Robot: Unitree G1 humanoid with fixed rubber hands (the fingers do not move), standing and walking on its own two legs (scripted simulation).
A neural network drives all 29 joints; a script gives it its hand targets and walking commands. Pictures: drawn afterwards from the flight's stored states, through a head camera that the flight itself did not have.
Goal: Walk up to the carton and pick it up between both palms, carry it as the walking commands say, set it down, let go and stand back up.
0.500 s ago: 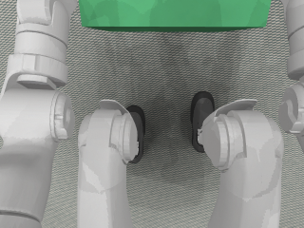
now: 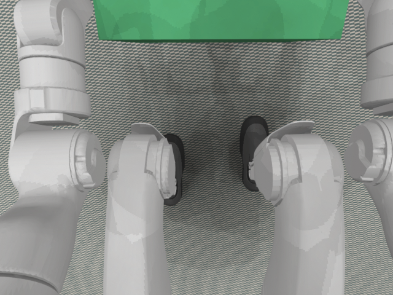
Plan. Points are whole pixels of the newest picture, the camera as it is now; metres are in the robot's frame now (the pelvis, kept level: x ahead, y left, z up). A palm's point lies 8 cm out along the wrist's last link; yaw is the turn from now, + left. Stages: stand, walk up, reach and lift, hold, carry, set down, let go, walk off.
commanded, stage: reach and lift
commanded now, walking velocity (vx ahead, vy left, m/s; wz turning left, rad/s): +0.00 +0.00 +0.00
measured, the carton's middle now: out of the picture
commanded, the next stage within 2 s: none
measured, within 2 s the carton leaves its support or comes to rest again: neither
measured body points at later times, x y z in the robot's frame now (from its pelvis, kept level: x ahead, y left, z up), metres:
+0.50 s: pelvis -0.02 +0.00 +0.04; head +0.35 -0.03 +0.30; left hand +0.56 +0.16 -0.07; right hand +0.55 -0.22 -0.07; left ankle +0.12 +0.12 -0.36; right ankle +0.16 -0.12 -0.36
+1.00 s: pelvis -0.02 +0.00 +0.10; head +0.33 -0.03 +0.37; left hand +0.54 +0.17 +0.00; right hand +0.54 -0.22 +0.00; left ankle +0.12 +0.12 -0.36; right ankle +0.16 -0.12 -0.36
